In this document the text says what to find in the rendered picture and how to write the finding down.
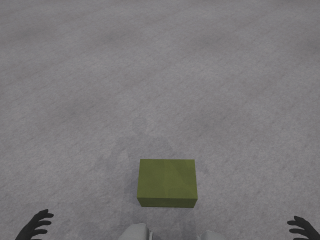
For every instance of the right robot hand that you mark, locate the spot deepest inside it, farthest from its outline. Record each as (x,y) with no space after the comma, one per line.
(308,231)

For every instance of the robot left thigh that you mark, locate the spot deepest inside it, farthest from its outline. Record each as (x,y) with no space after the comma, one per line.
(137,232)

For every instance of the left robot hand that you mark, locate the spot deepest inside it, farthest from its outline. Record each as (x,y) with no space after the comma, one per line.
(29,231)

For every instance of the carton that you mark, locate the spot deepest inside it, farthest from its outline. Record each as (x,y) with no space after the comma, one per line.
(167,183)

